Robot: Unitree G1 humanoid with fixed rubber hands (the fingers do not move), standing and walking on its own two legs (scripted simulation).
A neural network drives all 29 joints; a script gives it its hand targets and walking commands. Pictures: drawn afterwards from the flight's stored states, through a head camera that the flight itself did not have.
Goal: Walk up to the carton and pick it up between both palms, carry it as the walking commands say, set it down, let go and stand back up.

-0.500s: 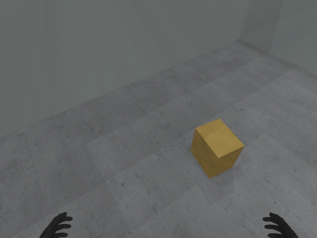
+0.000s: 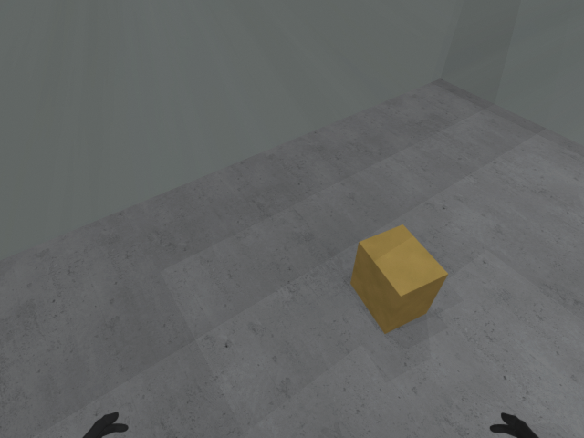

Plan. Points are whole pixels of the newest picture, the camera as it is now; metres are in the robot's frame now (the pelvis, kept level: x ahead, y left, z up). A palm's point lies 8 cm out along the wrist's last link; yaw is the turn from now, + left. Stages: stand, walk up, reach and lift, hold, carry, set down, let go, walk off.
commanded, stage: stand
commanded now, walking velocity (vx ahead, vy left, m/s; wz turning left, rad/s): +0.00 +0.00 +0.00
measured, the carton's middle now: (393, 279) +0.77 -0.34 -0.64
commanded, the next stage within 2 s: walk up in 0.46 s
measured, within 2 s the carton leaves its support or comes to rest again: neither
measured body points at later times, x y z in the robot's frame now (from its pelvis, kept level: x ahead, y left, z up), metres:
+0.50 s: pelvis +0.00 +0.00 +0.00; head +0.00 +0.00 +0.45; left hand +0.11 +0.32 -0.11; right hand +0.11 -0.32 -0.11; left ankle +0.01 +0.12 -0.74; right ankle +0.01 -0.12 -0.74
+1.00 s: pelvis +0.05 -0.08 -0.03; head +0.06 -0.09 +0.42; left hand +0.23 +0.25 -0.10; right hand +0.07 -0.46 -0.11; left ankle +0.01 +0.10 -0.70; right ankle +0.08 -0.20 -0.74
